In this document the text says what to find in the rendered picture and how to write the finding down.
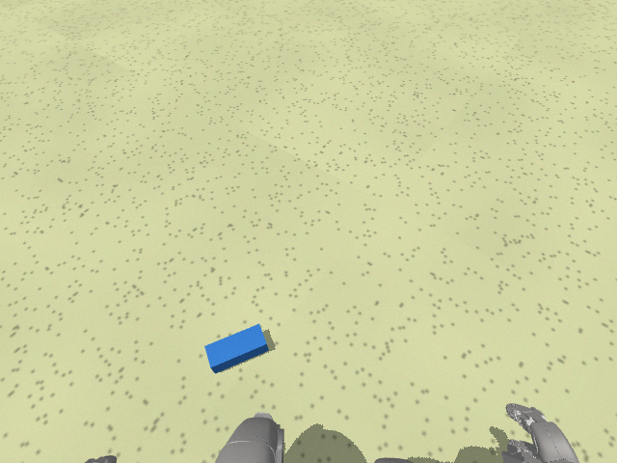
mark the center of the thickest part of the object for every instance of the right robot hand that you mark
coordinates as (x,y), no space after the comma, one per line
(549,442)

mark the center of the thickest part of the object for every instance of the carton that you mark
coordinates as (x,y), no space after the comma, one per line
(235,349)

